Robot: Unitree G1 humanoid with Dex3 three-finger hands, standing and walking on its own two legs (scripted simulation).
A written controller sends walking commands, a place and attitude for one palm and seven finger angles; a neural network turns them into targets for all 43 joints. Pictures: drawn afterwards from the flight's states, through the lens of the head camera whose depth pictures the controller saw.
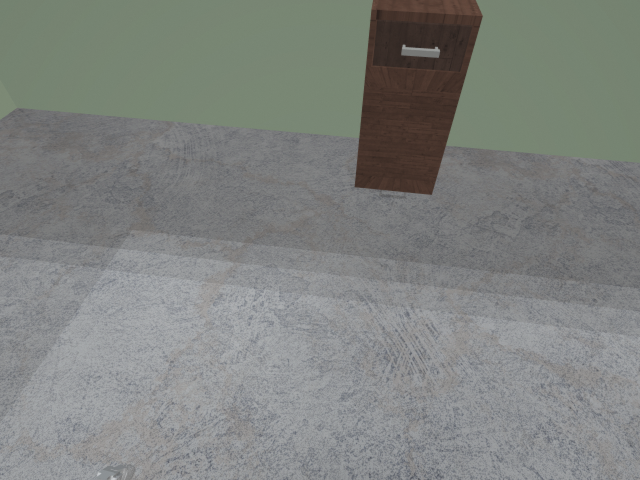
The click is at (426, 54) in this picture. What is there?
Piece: drawer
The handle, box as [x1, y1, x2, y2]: [401, 45, 439, 57]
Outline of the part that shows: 401,54 403,55 438,57 439,49 437,47 435,47 434,49 405,47 403,45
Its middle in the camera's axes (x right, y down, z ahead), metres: +0.37 -0.70 +1.43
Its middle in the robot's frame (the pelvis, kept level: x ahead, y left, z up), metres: +1.54 -0.30 -0.07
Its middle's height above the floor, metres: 0.70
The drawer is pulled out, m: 0.00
